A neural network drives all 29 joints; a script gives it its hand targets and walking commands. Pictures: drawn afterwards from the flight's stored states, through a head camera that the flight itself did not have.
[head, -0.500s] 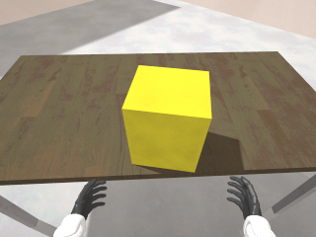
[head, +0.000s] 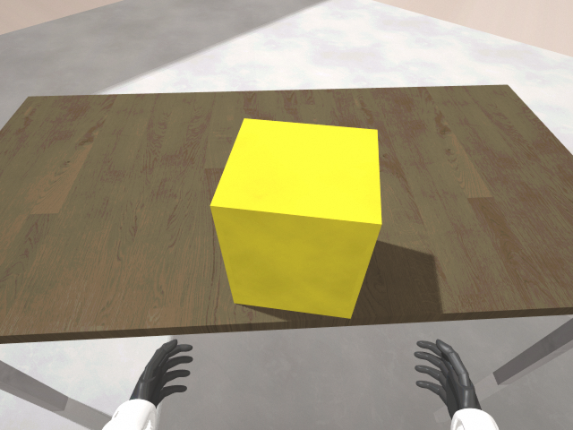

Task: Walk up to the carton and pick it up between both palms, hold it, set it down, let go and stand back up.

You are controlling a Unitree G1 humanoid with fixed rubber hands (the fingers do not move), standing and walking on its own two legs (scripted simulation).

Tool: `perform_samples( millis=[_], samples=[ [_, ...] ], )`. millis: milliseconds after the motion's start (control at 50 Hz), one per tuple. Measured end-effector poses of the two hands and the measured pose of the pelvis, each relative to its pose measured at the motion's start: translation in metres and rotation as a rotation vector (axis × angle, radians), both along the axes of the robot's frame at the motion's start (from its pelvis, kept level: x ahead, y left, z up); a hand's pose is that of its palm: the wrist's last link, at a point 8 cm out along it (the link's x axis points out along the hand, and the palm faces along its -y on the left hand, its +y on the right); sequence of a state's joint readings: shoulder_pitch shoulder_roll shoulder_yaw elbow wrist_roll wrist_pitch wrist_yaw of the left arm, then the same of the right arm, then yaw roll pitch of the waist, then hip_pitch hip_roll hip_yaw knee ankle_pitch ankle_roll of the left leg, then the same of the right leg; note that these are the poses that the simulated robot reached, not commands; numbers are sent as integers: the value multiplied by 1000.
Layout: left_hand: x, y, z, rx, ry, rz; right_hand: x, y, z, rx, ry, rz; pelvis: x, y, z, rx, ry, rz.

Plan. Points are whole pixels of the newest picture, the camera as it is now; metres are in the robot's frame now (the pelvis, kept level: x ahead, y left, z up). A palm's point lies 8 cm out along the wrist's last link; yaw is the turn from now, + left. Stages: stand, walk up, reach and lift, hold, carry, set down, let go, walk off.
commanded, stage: let go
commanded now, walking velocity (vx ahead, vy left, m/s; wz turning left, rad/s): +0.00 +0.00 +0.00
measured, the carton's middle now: (300, 223) +0.45 +0.03 +0.02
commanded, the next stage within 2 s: stand in 0.36 s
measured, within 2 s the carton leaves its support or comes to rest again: neither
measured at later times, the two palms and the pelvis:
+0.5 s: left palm (132, 407) +0.18 +0.26 -0.07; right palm (491, 416) +0.19 -0.25 -0.08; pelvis +0.03 +0.00 +0.00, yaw +0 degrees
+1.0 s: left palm (121, 419) +0.16 +0.27 -0.07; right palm (520, 397) +0.21 -0.29 -0.06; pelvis +0.05 -0.01 +0.00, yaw +0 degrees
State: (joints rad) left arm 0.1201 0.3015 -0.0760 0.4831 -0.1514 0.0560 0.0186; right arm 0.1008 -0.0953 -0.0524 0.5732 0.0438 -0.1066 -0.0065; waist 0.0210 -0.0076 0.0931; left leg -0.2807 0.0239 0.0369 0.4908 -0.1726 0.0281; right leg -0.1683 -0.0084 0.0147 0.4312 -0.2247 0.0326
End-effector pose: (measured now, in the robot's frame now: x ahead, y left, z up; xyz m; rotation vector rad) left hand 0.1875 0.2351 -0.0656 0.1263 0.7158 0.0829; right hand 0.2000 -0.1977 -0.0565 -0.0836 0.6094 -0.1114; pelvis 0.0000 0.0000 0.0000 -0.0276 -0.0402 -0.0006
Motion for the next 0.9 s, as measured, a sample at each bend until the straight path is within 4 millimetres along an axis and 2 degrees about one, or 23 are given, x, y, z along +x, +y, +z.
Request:
perform_samples(
  millis=[160,360,420,500,640,720,900],
  samples=[
    [0,-1,-6,21,46,7,-5,-5,-14,2,68,13,7,-2,0,2,10,0],
    [0,-4,-11,36,85,10,-2,-13,-18,-9,85,30,14,-3,1,4,19,-1],
    [-3,4,-9,86,86,8,-7,-23,-23,-59,149,51,19,-4,1,7,23,1],
    [-12,21,-7,127,77,58,-11,-49,-23,-128,206,52,27,-4,0,15,29,4],
    [-29,36,-7,158,98,108,2,-81,-11,-202,180,45,40,-7,0,23,43,4],
    [-32,36,-10,157,112,115,9,-88,-7,-216,166,43,46,-9,0,25,49,4],
    [-26,31,-8,156,91,100,14,-89,-6,-216,158,40,49,-10,0,26,54,4]
  ],
)
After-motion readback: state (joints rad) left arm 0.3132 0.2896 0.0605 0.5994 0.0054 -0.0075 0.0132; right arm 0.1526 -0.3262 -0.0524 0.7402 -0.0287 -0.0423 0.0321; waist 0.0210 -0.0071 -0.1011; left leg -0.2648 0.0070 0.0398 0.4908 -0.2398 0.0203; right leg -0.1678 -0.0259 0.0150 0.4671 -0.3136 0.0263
